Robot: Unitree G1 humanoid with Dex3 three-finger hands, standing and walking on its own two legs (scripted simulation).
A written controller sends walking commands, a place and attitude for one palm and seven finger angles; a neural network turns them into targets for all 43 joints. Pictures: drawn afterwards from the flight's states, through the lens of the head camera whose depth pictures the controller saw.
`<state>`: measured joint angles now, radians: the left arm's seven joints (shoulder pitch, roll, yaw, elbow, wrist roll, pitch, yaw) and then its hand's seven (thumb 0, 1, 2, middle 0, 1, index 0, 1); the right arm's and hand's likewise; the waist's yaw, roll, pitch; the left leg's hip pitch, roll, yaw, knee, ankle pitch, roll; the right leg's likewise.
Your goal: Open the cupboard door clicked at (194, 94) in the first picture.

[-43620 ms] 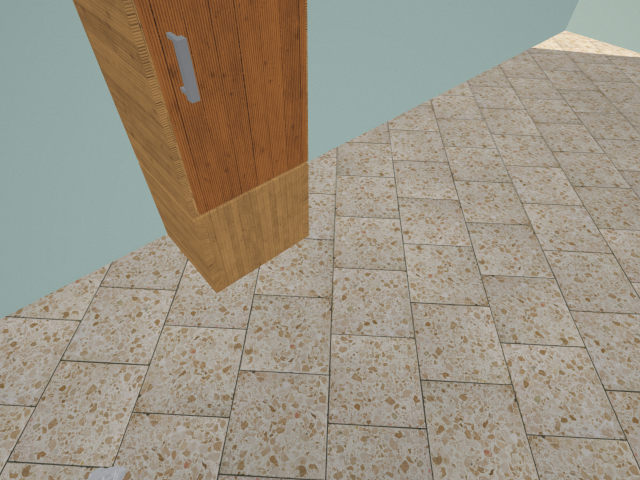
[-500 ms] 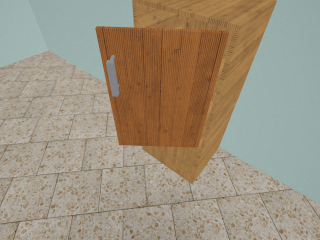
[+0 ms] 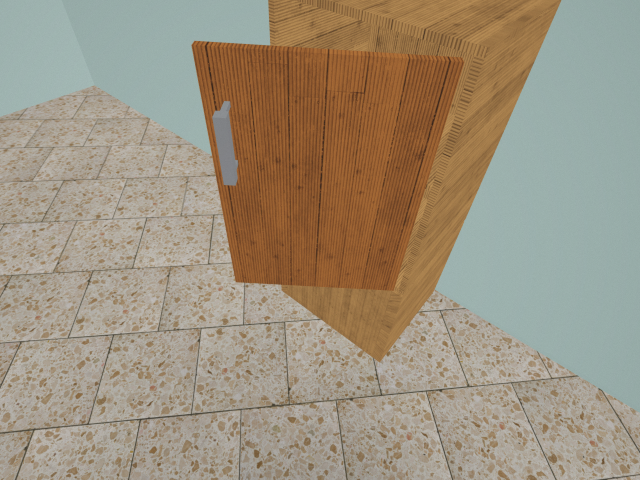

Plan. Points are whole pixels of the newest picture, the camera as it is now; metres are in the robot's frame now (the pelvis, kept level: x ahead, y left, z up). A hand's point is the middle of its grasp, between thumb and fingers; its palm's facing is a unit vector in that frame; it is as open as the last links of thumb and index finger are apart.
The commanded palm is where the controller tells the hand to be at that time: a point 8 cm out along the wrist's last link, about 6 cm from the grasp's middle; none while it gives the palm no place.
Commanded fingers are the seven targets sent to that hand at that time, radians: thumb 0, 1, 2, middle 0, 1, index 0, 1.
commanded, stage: look again from close up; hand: left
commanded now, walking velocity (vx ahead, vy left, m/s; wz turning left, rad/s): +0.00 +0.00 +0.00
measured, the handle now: (228, 143) +0.62 +0.20 +0.09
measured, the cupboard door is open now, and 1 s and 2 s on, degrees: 37 37 37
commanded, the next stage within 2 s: raise the hand with hooked fingers in 0.22 s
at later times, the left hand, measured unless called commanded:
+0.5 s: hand (174, 436) +0.18 +0.19 -0.04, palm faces +0.27 -0.95 -0.17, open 7.4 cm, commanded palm +0.13 +0.22 -0.05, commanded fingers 0.00 0.67 0.80 -0.22 -0.45 -0.22 -0.45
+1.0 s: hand (185, 392) +0.22 +0.18 +0.00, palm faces +0.03 -1.00 -0.07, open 10.1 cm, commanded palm +0.19 +0.25 +0.01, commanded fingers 0.00 0.08 0.55 -0.26 -0.82 -0.26 -0.82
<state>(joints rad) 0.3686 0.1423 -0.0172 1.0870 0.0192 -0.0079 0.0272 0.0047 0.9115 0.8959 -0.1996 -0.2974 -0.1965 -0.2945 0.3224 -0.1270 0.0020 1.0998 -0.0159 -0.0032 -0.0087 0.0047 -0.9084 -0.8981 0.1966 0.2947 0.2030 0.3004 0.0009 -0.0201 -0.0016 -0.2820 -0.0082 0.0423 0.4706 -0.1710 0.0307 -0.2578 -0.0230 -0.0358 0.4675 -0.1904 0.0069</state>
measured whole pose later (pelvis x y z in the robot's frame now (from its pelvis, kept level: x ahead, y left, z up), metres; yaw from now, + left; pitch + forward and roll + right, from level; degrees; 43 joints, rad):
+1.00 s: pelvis +0.04 -0.04 -0.07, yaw +3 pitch +12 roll -2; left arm 0.44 0.27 0.25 -0.04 -0.34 -0.37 -0.41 0.01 0.31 0.64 -0.24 -0.68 -0.24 -0.68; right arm 0.18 -0.20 0.02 0.57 0.04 -0.20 -0.06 0.01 -0.90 -0.90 0.20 0.30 0.21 0.30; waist 0.04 0.04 -0.11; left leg -0.78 0.04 -0.07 1.07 -0.49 -0.03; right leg -0.71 0.02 -0.13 1.02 -0.52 -0.05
